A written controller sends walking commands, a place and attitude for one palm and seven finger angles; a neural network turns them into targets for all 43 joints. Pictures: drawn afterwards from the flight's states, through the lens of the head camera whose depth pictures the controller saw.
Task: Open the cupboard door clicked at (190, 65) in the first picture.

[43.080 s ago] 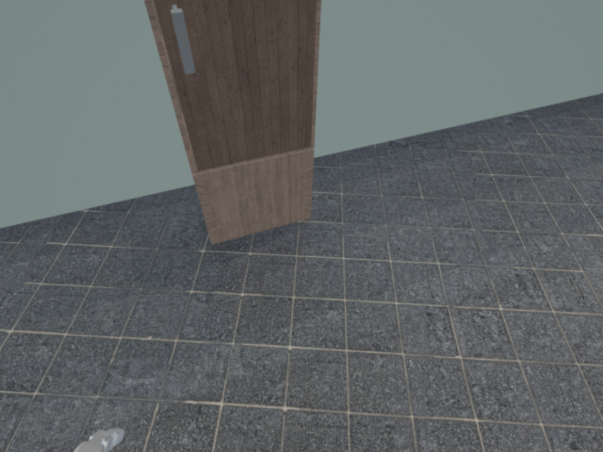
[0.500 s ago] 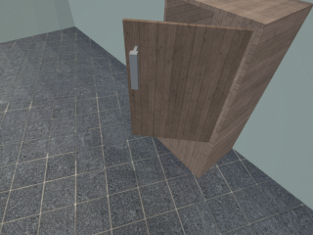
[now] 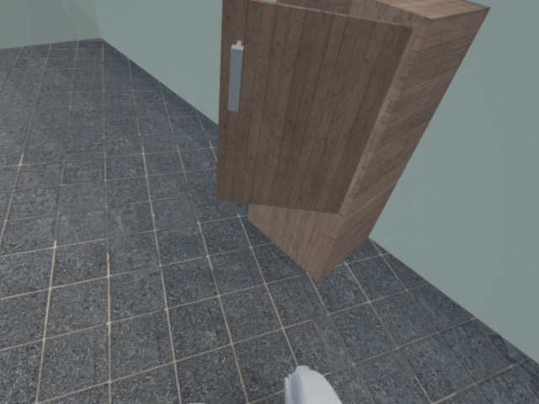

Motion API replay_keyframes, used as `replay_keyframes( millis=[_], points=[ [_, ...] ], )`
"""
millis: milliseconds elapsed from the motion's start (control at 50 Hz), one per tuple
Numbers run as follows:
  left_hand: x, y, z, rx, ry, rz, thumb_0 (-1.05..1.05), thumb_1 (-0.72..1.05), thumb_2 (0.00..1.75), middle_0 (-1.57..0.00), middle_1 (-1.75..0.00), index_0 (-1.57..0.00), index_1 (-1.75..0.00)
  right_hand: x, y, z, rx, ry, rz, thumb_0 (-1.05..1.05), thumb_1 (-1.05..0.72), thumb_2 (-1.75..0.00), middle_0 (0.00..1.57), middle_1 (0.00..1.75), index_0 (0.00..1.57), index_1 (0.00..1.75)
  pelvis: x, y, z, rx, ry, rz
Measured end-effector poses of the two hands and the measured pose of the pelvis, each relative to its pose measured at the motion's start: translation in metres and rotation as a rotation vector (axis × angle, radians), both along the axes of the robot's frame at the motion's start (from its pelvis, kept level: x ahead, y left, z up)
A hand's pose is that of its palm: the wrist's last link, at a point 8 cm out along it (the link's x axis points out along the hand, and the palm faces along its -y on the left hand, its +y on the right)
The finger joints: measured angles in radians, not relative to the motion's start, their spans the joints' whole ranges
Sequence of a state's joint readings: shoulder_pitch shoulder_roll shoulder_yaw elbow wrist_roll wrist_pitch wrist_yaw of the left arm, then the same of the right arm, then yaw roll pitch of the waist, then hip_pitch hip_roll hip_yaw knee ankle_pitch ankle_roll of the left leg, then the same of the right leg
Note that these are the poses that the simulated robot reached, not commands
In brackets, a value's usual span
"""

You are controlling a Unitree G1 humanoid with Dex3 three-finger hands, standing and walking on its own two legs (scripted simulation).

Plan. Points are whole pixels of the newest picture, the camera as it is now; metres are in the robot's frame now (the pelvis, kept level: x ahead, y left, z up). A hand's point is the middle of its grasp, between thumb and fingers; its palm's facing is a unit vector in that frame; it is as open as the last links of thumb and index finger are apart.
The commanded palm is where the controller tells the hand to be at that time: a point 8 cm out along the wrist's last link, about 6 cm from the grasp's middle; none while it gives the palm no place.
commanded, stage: come to a stop and stand still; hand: left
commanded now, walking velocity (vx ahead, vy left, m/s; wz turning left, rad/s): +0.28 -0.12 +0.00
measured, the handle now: (236, 75) +0.77 +0.11 +0.15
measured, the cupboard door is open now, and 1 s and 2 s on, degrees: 44 44 44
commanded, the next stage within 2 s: look again from close up in 1.36 s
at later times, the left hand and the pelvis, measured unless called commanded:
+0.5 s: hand out of the picture -0.13 +0.13 -0.10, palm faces +0.03 -0.98 -0.19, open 7.4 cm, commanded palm none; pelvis -0.08 -0.03 +0.07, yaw -1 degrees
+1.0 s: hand out of the picture -0.06 +0.13 -0.12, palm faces +0.08 -0.98 -0.18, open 7.4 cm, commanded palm none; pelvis -0.04 -0.02 +0.05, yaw -1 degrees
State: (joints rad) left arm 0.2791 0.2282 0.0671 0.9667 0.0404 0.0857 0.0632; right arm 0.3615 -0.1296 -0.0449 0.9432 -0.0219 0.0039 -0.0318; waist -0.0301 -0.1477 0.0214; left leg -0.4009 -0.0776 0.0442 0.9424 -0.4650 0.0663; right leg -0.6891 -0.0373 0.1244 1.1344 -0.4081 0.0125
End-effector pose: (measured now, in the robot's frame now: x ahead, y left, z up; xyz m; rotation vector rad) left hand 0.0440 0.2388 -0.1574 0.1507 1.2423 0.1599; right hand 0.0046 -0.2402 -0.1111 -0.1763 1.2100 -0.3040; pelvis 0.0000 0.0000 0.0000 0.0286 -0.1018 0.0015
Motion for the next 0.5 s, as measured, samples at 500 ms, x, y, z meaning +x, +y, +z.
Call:
replay_keyframes(
  millis=[500],
  points=[
    [-0.177,-0.057,0.087,-0.018,0.193,0.034,0.01,0.9,0.9,-0.2,-0.3,-0.2,-0.3,-0.12,-0.03,0.035,0.119,0.17,-0.016,0.0,-0.91,-0.9,0.2,0.3,0.2,0.3,-0.079,-0.032,0.067,-0.018,0.056,-0.017]
  ],
)
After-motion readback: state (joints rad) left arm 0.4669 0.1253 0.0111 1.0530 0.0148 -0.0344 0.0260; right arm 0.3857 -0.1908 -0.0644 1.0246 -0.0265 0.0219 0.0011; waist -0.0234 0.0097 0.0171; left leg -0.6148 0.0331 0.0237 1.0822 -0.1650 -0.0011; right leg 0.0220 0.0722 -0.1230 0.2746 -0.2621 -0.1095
